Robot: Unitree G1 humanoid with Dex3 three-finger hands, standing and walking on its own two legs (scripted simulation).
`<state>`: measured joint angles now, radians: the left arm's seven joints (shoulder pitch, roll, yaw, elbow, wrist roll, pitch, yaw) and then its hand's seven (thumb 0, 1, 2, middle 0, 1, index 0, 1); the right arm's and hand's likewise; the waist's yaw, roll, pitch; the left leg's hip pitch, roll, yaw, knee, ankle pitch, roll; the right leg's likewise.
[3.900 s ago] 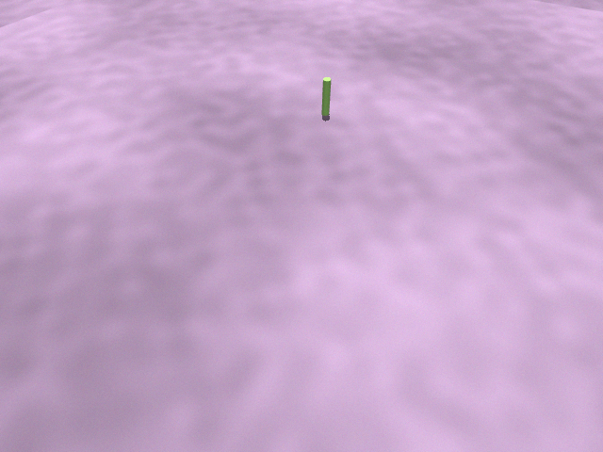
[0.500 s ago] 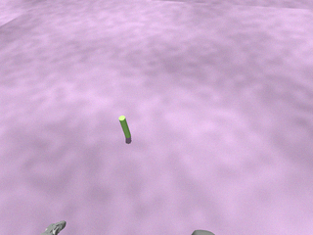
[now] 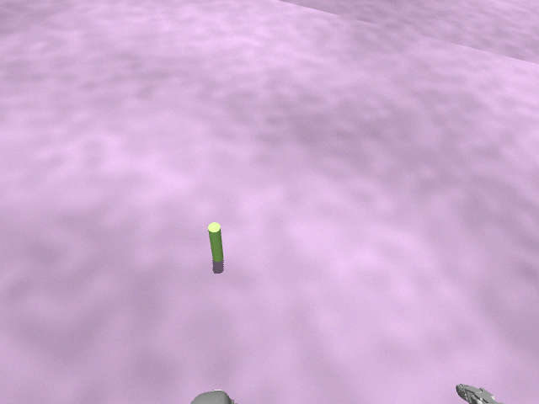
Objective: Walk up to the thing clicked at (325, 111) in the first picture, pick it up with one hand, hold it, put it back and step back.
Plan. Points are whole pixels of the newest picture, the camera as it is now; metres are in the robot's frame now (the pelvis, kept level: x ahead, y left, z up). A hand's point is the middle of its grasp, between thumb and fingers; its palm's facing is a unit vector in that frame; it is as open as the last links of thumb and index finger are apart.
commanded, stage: walk up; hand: left
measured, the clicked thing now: (216, 243) +0.76 +0.20 -0.65
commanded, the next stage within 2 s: none
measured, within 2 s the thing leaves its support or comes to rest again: neither
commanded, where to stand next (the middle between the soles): +0.39 +0.01 m, yaw -3 degrees
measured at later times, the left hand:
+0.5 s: hand (128, 324) +0.26 +0.26 -0.12, palm faces -0.10 -0.91 -0.41, open 7.4 cm
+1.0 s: hand (119, 290) +0.34 +0.31 -0.16, palm faces -0.07 -0.94 -0.33, open 7.4 cm
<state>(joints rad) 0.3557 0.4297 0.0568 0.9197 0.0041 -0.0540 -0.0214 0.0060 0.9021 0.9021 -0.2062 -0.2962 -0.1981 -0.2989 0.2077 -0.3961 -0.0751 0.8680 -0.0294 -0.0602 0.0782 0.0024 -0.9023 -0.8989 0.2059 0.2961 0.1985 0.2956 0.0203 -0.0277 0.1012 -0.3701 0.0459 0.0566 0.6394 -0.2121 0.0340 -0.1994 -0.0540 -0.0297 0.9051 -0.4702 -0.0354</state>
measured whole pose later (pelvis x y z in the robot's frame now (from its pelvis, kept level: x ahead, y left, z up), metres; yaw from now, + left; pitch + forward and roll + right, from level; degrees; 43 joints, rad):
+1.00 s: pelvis +0.28 +0.04 +0.00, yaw -3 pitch -4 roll -1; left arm 0.29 0.43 0.04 0.90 0.00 -0.01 -0.01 0.00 0.90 0.90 -0.20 -0.30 -0.20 -0.30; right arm 0.28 -0.38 -0.06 0.91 -0.03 -0.06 0.03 0.00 -0.90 -0.90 0.21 0.30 0.20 0.30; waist 0.00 -0.06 0.08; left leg -0.34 0.05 0.06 0.63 -0.23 0.02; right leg -0.32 -0.02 0.00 0.90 -0.49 -0.04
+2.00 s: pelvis +0.32 +0.03 +0.02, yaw -5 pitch -3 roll +0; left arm 0.07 0.35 0.00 1.15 0.00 0.00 -0.02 0.00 0.90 0.90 -0.21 -0.30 -0.20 -0.30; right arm 0.11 -0.37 0.00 1.16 -0.01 -0.03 0.00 0.00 -0.90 -0.90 0.21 0.30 0.20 0.30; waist -0.01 -0.02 0.04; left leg -0.15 0.04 0.07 0.37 -0.17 -0.01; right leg -0.13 -0.03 -0.02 0.36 -0.19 0.02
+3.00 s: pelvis +0.33 +0.02 +0.03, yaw -5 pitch -3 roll +0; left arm 0.07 0.35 0.01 1.14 0.01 -0.01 0.00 0.00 0.90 0.90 -0.21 -0.30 -0.20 -0.30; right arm 0.08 -0.34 0.00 1.16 -0.01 -0.01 0.01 0.00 -0.90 -0.90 0.21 0.30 0.20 0.30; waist -0.01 0.00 0.05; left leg -0.10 0.04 0.06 0.30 -0.14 -0.02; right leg -0.08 -0.02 -0.03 0.31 -0.17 0.01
